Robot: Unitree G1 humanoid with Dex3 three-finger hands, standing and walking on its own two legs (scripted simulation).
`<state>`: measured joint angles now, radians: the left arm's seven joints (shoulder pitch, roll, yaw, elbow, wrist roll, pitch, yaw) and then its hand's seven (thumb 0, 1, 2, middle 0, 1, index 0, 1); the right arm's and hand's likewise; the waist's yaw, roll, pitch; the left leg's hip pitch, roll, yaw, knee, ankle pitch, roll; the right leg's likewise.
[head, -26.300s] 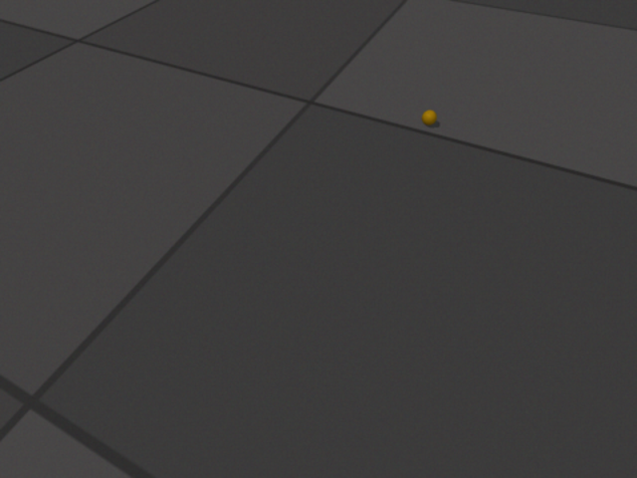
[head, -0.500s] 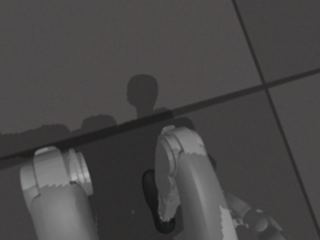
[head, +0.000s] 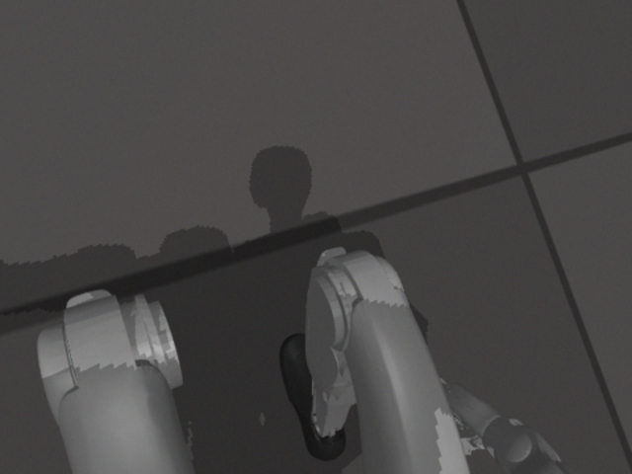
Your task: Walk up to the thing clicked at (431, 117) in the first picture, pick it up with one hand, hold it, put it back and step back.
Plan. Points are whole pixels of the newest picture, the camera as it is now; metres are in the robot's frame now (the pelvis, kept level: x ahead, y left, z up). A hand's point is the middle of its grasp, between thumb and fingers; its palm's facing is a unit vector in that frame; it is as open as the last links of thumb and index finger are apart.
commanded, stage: close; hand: left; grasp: from above
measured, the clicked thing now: out of the picture +0.36 +0.42 -0.24
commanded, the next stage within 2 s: none
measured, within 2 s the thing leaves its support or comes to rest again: neither
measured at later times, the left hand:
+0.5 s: hand out of the picture +0.34 +0.40 -0.23, palm faces -0.43 -0.21 -0.88, open 9.9 cm
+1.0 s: hand out of the picture +0.34 +0.40 -0.22, palm faces -0.42 -0.21 -0.88, open 10.1 cm
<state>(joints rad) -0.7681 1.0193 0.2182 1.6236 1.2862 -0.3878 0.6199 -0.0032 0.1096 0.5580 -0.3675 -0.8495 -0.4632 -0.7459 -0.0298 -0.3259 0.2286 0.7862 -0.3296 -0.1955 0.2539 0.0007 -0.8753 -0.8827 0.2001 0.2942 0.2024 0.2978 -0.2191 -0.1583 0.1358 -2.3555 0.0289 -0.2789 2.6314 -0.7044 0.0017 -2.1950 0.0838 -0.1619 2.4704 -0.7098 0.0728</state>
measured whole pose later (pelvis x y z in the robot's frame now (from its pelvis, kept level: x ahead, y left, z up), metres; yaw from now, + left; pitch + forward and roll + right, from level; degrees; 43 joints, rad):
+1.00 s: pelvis +0.00 +0.00 +0.00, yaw +0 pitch +23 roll -13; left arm -0.76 1.01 0.23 1.61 1.30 -0.40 0.61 0.00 0.11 0.59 -0.39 -0.82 -0.47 -0.74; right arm -0.03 -0.32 0.21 0.79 -0.32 -0.18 0.25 0.00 -0.88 -0.88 0.20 0.29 0.20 0.30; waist -0.21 -0.15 0.13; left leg -2.36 0.03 -0.27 2.63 -0.70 0.00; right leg -2.20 0.08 -0.16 2.47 -0.71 0.07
